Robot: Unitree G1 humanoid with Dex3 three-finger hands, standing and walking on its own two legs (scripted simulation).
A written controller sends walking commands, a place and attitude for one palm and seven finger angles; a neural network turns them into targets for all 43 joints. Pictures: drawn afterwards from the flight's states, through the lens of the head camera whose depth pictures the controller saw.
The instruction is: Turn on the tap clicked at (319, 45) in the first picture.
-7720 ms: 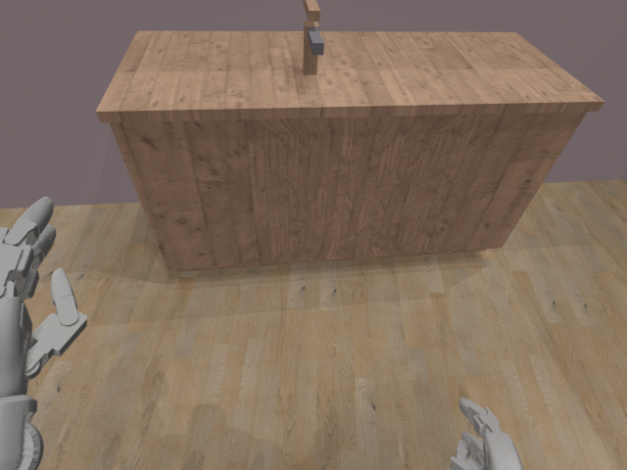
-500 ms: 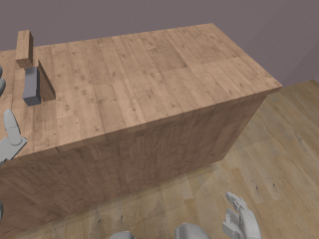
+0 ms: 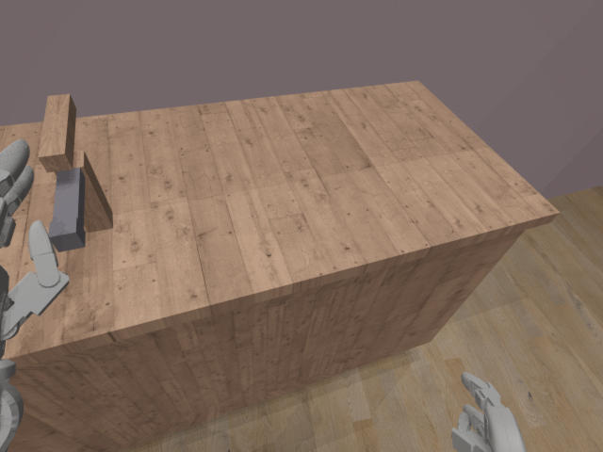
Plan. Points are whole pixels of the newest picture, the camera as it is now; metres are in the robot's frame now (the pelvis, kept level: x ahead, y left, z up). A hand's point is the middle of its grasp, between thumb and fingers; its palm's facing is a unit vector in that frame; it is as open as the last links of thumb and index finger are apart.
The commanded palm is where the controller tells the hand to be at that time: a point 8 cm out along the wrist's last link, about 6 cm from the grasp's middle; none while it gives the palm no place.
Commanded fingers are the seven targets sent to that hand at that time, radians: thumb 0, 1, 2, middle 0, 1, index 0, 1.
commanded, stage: come to a stop and stand still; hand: left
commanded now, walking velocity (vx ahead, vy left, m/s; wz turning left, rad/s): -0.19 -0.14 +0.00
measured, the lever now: (67, 234) +0.31 +0.31 +0.12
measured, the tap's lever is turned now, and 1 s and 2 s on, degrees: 0 0 0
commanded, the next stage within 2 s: look again from close up in 1.60 s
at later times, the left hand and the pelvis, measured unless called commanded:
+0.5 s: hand (37, 285) +0.21 +0.26 +0.18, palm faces +0.43 -0.85 -0.32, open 7.4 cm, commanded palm +0.14 +0.29 +0.19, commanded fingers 0.00 0.90 0.90 -0.20 -0.30 -0.20 -0.30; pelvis -0.02 +0.01 +0.01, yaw -1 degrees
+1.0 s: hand (6, 288) +0.21 +0.29 +0.17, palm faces +0.41 -0.84 -0.35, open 7.4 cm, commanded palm +0.16 +0.32 +0.19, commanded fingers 0.00 0.90 0.90 -0.20 -0.30 -0.20 -0.30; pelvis +0.00 +0.04 +0.01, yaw +0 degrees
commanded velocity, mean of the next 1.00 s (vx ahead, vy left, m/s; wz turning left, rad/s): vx -0.02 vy -0.02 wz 0.00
